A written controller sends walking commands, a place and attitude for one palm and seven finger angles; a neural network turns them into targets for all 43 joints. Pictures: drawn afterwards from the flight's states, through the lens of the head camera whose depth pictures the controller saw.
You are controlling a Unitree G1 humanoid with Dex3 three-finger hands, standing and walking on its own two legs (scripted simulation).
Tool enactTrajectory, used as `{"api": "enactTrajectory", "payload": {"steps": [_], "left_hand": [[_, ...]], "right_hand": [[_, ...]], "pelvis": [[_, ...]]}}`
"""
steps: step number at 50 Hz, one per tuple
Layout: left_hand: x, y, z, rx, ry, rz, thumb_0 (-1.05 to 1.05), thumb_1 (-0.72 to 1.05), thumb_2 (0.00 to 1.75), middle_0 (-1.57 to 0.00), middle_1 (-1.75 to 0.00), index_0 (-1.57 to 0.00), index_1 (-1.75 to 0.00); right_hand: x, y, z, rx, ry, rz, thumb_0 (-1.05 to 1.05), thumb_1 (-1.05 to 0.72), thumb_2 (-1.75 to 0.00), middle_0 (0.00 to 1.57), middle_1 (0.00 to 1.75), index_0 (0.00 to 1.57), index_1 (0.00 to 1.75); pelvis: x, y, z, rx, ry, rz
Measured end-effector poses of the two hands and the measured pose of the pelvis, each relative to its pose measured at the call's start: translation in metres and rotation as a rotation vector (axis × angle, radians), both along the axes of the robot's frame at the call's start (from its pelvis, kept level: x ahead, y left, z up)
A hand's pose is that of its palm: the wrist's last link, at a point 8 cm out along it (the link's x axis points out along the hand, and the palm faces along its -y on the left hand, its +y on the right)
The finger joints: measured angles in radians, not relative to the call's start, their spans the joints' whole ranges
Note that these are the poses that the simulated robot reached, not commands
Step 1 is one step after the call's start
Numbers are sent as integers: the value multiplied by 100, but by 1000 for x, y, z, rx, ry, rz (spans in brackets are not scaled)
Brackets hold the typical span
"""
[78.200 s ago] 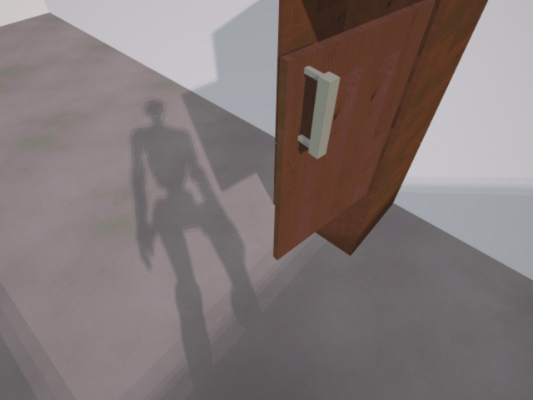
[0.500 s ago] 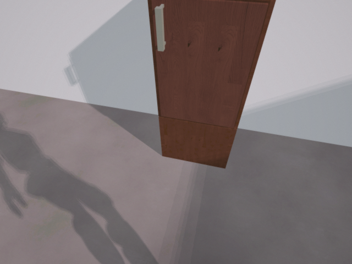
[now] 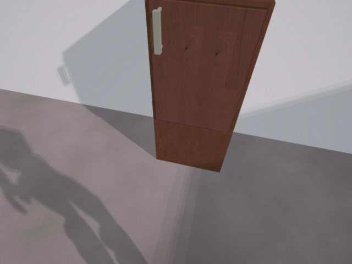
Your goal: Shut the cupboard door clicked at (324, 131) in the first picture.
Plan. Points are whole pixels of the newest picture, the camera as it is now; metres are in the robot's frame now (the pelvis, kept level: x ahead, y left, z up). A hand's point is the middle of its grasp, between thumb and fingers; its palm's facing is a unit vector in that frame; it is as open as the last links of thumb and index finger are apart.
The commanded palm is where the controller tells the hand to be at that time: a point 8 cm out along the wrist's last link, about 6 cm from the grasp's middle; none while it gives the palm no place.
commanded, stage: look to check the result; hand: left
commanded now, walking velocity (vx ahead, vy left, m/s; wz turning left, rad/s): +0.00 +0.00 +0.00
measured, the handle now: (158, 31) +0.87 +0.11 +0.14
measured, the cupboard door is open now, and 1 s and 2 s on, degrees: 0 0 0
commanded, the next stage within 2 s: stand and wait in 0.42 s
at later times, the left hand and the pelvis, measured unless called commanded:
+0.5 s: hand out of the picture +0.00 +0.18 -0.18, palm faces +0.01 -0.98 -0.20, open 7.4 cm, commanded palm none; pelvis +0.01 +0.00 +0.00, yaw +0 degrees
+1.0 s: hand out of the picture +0.04 +0.20 -0.17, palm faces +0.00 -0.97 -0.24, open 7.4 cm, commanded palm none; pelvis +0.02 +0.00 +0.00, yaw +0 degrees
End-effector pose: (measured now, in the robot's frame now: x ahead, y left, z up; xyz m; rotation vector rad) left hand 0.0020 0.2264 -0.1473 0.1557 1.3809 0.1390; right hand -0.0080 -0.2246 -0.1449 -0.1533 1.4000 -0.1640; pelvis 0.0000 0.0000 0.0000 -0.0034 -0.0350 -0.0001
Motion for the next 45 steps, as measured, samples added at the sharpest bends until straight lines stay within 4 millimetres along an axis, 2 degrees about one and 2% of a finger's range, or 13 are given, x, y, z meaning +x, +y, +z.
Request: {"api": "enactTrajectory", "payload": {"steps": [7, 14, 34, 45], "left_hand": [[-22, 2, 1, 6, 70, 22, 0, 91, 90, -20, -30, -20, -30], [-26, 3, 2, 8, 83, 29, 0, 91, 90, -20, -30, -19, -30], [19, 12, 3, 24, -10, -3, 0, 90, 90, -20, -30, -20, -30], [31, 21, 7, 47, -20, -12, 0, 90, 90, -20, -30, -20, -30]], "right_hand": [[5, 2, -1, 4, 9, 5, 0, -91, -90, 20, 30, 20, 30], [17, -1, 0, -5, -9, 14, 0, -91, -90, 20, 30, 20, 30], [41, -15, 5, -41, -55, 27, 0, -91, -90, 20, 30, 20, 30], [46, -22, 6, -49, -47, 32, 0, -91, -90, 20, 30, 20, 30]], "pelvis": [[4, 1, 0, 0, 0, 0], [7, 2, 0, 0, -2, 1], [15, 1, 1, 3, 0, 0], [19, 0, 2, 5, 4, 2]]}}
